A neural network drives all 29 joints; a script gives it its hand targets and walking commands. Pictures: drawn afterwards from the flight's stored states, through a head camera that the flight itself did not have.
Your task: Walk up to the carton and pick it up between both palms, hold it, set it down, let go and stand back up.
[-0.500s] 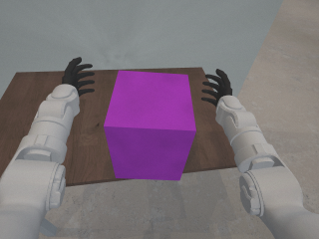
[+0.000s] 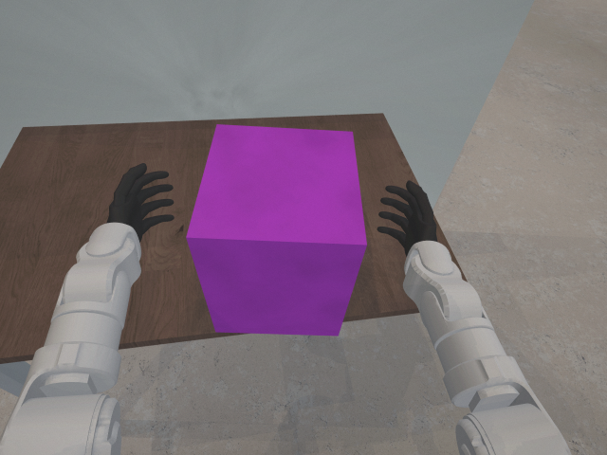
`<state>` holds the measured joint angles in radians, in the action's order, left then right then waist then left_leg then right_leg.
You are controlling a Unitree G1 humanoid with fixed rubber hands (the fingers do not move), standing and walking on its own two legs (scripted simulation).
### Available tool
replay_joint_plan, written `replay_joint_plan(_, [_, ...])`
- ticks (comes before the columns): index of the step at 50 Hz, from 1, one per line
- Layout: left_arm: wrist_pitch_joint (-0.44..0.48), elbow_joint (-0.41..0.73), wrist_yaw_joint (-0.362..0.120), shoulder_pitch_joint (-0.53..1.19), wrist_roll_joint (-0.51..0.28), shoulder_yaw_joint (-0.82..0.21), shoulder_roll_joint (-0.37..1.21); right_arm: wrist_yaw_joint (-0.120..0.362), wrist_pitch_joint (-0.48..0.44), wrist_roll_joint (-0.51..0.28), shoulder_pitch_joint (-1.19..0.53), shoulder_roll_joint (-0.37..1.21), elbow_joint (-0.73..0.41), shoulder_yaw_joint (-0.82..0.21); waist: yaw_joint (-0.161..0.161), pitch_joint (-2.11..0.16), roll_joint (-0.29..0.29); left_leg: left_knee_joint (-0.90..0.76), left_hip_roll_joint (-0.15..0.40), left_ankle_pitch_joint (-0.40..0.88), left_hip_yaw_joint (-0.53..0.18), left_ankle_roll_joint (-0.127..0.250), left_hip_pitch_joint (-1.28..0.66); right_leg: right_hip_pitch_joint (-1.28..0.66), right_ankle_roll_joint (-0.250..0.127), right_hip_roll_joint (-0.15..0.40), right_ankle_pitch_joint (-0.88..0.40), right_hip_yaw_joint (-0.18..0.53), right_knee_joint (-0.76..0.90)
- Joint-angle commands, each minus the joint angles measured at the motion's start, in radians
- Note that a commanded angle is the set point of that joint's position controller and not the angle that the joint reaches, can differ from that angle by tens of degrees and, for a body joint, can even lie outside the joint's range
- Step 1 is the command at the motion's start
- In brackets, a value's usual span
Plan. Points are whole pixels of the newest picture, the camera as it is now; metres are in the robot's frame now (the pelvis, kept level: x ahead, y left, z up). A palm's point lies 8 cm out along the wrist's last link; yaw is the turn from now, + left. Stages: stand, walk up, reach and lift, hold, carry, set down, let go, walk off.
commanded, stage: set down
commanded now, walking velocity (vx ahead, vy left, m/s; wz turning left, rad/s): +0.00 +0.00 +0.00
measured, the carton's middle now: (281, 236) +0.43 +0.04 +0.02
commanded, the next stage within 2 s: none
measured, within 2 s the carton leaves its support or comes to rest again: neither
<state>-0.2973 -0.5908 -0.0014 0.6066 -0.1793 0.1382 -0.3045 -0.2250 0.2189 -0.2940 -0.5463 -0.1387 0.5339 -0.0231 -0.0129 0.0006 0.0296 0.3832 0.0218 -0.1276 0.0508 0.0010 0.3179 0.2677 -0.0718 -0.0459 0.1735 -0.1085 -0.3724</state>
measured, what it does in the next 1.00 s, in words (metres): stands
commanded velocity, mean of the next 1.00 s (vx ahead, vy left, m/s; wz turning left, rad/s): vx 0.00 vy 0.00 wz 0.00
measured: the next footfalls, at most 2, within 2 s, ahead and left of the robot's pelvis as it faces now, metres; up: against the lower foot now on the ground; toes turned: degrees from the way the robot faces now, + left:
none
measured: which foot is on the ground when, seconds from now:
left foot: down 0.00-1.00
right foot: down 0.00-1.00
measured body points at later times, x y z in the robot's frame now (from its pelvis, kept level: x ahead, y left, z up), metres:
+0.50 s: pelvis +0.01 +0.01 +0.00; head +0.02 +0.03 +0.45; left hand +0.34 +0.24 +0.05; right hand +0.34 -0.16 +0.05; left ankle +0.04 +0.12 -0.74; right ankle +0.01 -0.07 -0.74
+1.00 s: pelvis +0.02 +0.01 +0.00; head +0.04 +0.02 +0.45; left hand +0.25 +0.25 -0.02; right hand +0.26 -0.17 -0.02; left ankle +0.04 +0.12 -0.74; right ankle +0.01 -0.07 -0.74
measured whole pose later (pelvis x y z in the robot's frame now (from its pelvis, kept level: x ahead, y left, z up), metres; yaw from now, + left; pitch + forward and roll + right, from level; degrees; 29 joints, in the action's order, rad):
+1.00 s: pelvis +0.02 +0.01 +0.00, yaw +0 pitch +0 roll +0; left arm 0.09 -0.35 0.05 -0.15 -0.22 -0.05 -0.28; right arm -0.06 -0.07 -0.17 0.17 -0.11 0.31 -0.04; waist -0.04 0.03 0.03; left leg 0.38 0.01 -0.17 0.06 0.01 0.21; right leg 0.16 -0.06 -0.03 0.21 -0.09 -0.37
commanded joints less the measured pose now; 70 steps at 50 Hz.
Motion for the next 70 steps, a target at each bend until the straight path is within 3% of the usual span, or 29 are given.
replay_joint_plan(1, [0.073, 0.308, -0.014, 0.394, -0.005, 0.043, -0.203, -0.01, -0.084, 0.03, -0.433, -0.092, -0.379, 0.038, 0.004, -0.588, -0.056, -0.02, -0.043, 0.157, -0.023, 0.003, -0.154, -0.308, 0.121, 0.056, -0.344, 0.131, -0.014])
replay_joint_plan(5, [0.083, 0.433, 0.011, 0.282, -0.018, 0.034, -0.166, 0.021, -0.093, 0.043, -0.3, -0.096, -0.418, 0.047, -0.029, -0.618, -0.123, 0.006, -0.029, 0.213, -0.023, -0.027, -0.217, -0.271, 0.082, 0.039, -0.236, 0.114, -0.001])
replay_joint_plan(11, [0.078, 0.481, 0.007, 0.16, -0.036, 0.018, -0.165, 0.039, -0.104, 0.058, -0.186, -0.097, -0.491, 0.068, -0.01, -0.549, -0.052, 0.014, -0.034, 0.197, -0.028, -0.009, -0.236, -0.204, 0.089, 0.04, -0.171, 0.113, 0.011])
replay_joint_plan(15, [0.089, 0.435, -0.005, -0.012, -0.004, 0.02, -0.096, 0.063, -0.101, 0.055, 0.004, -0.054, -0.32, 0.05, -0.003, -0.356, -0.111, -0.005, -0.023, 0.189, -0.045, -0.028, -0.242, -0.183, 0.058, 0.038, -0.134, 0.108, 0.037])
replay_joint_plan(16, [0.083, 0.465, -0.007, 0.258, -0.045, 0.005, -0.171, 0.064, -0.087, 0.066, -0.217, -0.103, -0.381, 0.081, 0.008, -0.416, -0.106, -0.011, -0.024, 0.124, -0.033, -0.016, -0.2, -0.138, 0.059, 0.042, -0.058, 0.106, 0.042])
replay_joint_plan(17, [0.09, 0.431, -0.001, -0.067, -0.016, -0.018, -0.061, 0.074, -0.099, 0.049, 0.057, -0.044, -0.332, 0.04, 0.005, -0.307, -0.072, -0.016, -0.016, 0.173, -0.056, -0.02, -0.271, -0.152, 0.058, 0.035, -0.103, 0.094, 0.042])
replay_joint_plan(21, [0.14, 0.47, 0.019, 0.128, -0.046, -0.031, -0.162, 0.086, -0.118, 0.074, -0.115, -0.078, -0.431, 0.092, -0.004, -0.359, -0.094, -0.02, -0.024, 0.085, -0.041, -0.008, -0.187, -0.127, 0.046, 0.051, -0.004, 0.122, 0.046])
replay_joint_plan(23, [0.18, 0.475, 0.013, -0.181, -0.009, 0.0, -0.1, 0.091, -0.161, 0.063, 0.162, -0.025, -0.441, 0.027, -0.03, -0.356, -0.052, -0.019, -0.027, 0.203, -0.048, -0.003, -0.265, -0.219, 0.055, 0.045, -0.141, 0.126, 0.053])
replay_joint_plan(24, [0.185, 0.488, 0.011, 0.059, -0.037, -0.021, -0.156, 0.087, -0.16, 0.089, -0.06, -0.089, -0.477, 0.091, -0.005, -0.421, -0.11, -0.011, -0.031, 0.168, -0.035, -0.011, -0.205, -0.155, 0.053, 0.048, -0.098, 0.121, 0.042])
replay_joint_plan(25, [0.192, 0.461, 0.012, -0.244, -0.002, -0.027, -0.074, 0.099, -0.18, 0.059, 0.217, -0.027, -0.447, 0.008, -0.032, -0.35, -0.087, -0.003, -0.025, 0.261, -0.049, -0.015, -0.246, -0.222, 0.05, 0.044, -0.185, 0.128, 0.033])
replay_joint_plan(33, [0.329, 0.572, 0.022, -0.341, -0.037, -0.069, -0.096, 0.13, -0.279, 0.085, 0.337, -0.038, -0.54, 0.044, -0.035, -0.316, -0.091, -0.01, -0.016, 0.238, -0.046, -0.017, -0.264, -0.148, 0.042, 0.043, -0.118, 0.124, 0.055])
replay_joint_plan(42, [0.419, 0.343, 0.021, -0.525, 0.014, -0.118, -0.086, 0.157, -0.346, 0.13, 0.504, -0.054, -0.334, -0.014, -0.025, -0.169, -0.057, -0.02, -0.013, 0.22, -0.062, -0.013, -0.23, -0.13, 0.034, 0.072, -0.144, 0.167, 0.092])
replay_joint_plan(45, [0.482, 0.567, 0.054, -0.396, -0.078, -0.12, -0.144, 0.166, -0.368, 0.115, 0.399, -0.046, -0.573, 0.047, -0.035, -0.269, -0.034, -0.024, -0.014, 0.126, -0.051, 0.007, -0.177, -0.149, 0.039, 0.078, -0.071, 0.167, 0.07])
replay_joint_plan(46, [0.43, 0.279, 0.05, -0.636, -0.005, -0.162, -0.056, 0.172, -0.329, 0.16, 0.596, -0.055, -0.298, -0.018, 0.002, -0.096, -0.044, -0.037, -0.004, 0.124, -0.072, -0.008, -0.207, -0.114, 0.029, 0.089, -0.062, 0.176, 0.096])
replay_joint_plan(47, [0.488, 0.681, 0.062, -0.432, -0.095, -0.101, -0.158, 0.169, -0.382, 0.089, 0.448, -0.038, -0.667, 0.057, -0.047, -0.329, -0.04, -0.033, -0.013, 0.155, -0.056, 0.009, -0.176, -0.19, 0.05, 0.088, -0.108, 0.185, 0.073])
replay_joint_plan(48, [0.433, 0.327, 0.056, -0.605, -0.03, -0.185, -0.08, 0.169, -0.342, 0.148, 0.577, -0.062, -0.348, 0.01, 0.011, -0.168, -0.063, -0.031, -0.009, 0.141, -0.06, -0.003, -0.194, -0.151, 0.036, 0.089, -0.106, 0.176, 0.078])
replay_joint_plan(49, [0.457, 0.546, 0.058, -0.543, -0.057, -0.116, -0.133, 0.169, -0.361, 0.118, 0.555, -0.052, -0.518, 0.022, -0.033, -0.278, -0.051, -0.025, -0.013, 0.17, -0.061, -0.002, -0.216, -0.188, 0.043, 0.084, -0.126, 0.168, 0.062])
replay_joint_plan(52, [0.43, 0.277, 0.031, -0.666, 0.013, -0.139, -0.069, 0.173, -0.343, 0.161, 0.646, -0.033, -0.259, 0.003, -0.015, -0.1, -0.055, -0.04, -0.01, 0.111, -0.057, -0.004, -0.172, -0.151, 0.041, 0.104, -0.069, 0.197, 0.095])
replay_joint_plan(54, [0.459, 0.488, 0.043, -0.56, -0.019, -0.108, -0.135, 0.17, -0.382, 0.122, 0.558, -0.049, -0.438, 0.022, -0.045, -0.241, -0.072, -0.033, -0.008, 0.176, -0.054, -0.004, -0.169, -0.173, 0.043, 0.093, -0.137, 0.181, 0.06])
replay_joint_plan(55, [0.421, 0.335, 0.043, -0.653, 0.015, -0.131, -0.087, 0.175, -0.366, 0.145, 0.623, -0.052, -0.292, 0.0, -0.023, -0.152, -0.065, -0.023, -0.007, 0.17, -0.054, -0.016, -0.197, -0.143, 0.032, 0.09, -0.111, 0.175, 0.072])
replay_joint_plan(56, [0.434, 0.46, 0.048, -0.596, 0.013, -0.092, -0.119, 0.18, -0.385, 0.137, 0.587, -0.05, -0.378, 0.027, -0.042, -0.218, -0.061, -0.017, -0.005, 0.18, -0.06, -0.014, -0.208, -0.134, 0.038, 0.091, -0.103, 0.174, 0.067])
replay_joint_plan(59, [0.313, 0.354, 0.035, -0.774, 0.062, -0.147, -0.025, 0.178, -0.335, 0.14, 0.712, -0.056, -0.206, -0.046, -0.022, -0.056, -0.086, -0.032, -0.001, 0.211, -0.058, -0.026, -0.296, -0.122, 0.02, 0.081, -0.122, 0.156, 0.105])
replay_joint_plan(61, [0.328, 0.522, 0.039, -0.701, 0.031, -0.109, -0.083, 0.174, -0.382, 0.125, 0.664, -0.076, -0.386, 0.005, -0.031, -0.165, -0.074, -0.021, 0.004, 0.265, -0.058, -0.026, -0.316, -0.094, 0.033, 0.071, -0.149, 0.134, 0.095])
replay_joint_plan(64, [0.358, 0.516, 0.059, -0.681, 0.036, -0.123, -0.069, 0.197, -0.401, 0.153, 0.65, -0.057, -0.398, 0.024, -0.035, -0.117, -0.082, -0.032, -0.004, 0.188, -0.036, -0.027, -0.263, -0.079, 0.029, 0.071, -0.073, 0.137, 0.093])
replay_joint_plan(65, [0.313, 0.309, 0.057, -0.751, 0.086, -0.146, -0.022, 0.205, -0.377, 0.2, 0.689, -0.094, -0.206, 0.009, -0.011, -0.034, -0.072, -0.04, 0.003, 0.146, -0.048, -0.036, -0.269, -0.047, 0.01, 0.069, -0.031, 0.133, 0.109])
replay_joint_plan(66, [0.37, 0.568, 0.055, -0.718, 0.016, -0.117, -0.072, 0.2, -0.427, 0.162, 0.672, -0.053, -0.502, 0.051, -0.038, -0.17, -0.028, -0.027, -0.004, 0.161, -0.039, -0.009, -0.261, -0.099, 0.033, 0.073, -0.08, 0.142, 0.087])
replay_joint_plan(67, [0.34, 0.389, 0.047, -0.738, 0.035, -0.176, -0.032, 0.194, -0.395, 0.215, 0.667, -0.073, -0.325, 0.042, 0.012, -0.053, -0.046, -0.029, -0.01, 0.079, -0.034, -0.018, -0.225, -0.083, 0.029, 0.081, -0.047, 0.147, 0.096])
replay_joint_plan(68, [0.342, 0.403, 0.048, -0.724, 0.061, -0.116, -0.055, 0.201, -0.396, 0.192, 0.694, -0.051, -0.302, 0.036, -0.035, -0.091, -0.068, -0.048, 0.002, 0.095, -0.044, -0.02, -0.25, -0.085, 0.03, 0.073, -0.032, 0.133, 0.088])
replay_joint_plan(70, [0.311, 0.3, 0.028, -0.802, 0.13, -0.126, -0.02, 0.216, -0.388, 0.216, 0.748, -0.087, -0.116, 0.034, -0.021, -0.058, -0.11, -0.029, 0.012, 0.204, -0.042, -0.042, -0.308, -0.067, 0.018, 0.052, -0.071, 0.119, 0.104])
